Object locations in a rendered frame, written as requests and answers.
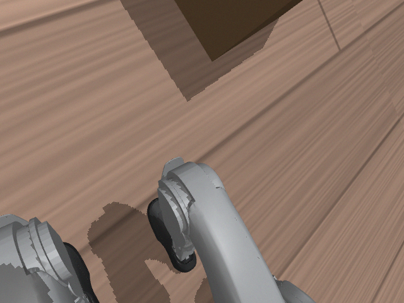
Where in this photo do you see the right robot foot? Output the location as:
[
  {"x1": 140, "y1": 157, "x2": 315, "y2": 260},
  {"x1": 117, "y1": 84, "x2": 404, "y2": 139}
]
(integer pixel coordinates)
[{"x1": 147, "y1": 198, "x2": 196, "y2": 273}]

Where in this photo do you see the right robot hand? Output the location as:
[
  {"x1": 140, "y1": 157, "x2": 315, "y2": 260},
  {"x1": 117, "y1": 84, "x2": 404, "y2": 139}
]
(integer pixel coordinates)
[{"x1": 273, "y1": 275, "x2": 316, "y2": 303}]

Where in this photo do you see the left robot foot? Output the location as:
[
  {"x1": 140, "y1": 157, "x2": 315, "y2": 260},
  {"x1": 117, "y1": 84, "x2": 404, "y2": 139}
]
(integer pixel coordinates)
[{"x1": 63, "y1": 242, "x2": 100, "y2": 303}]

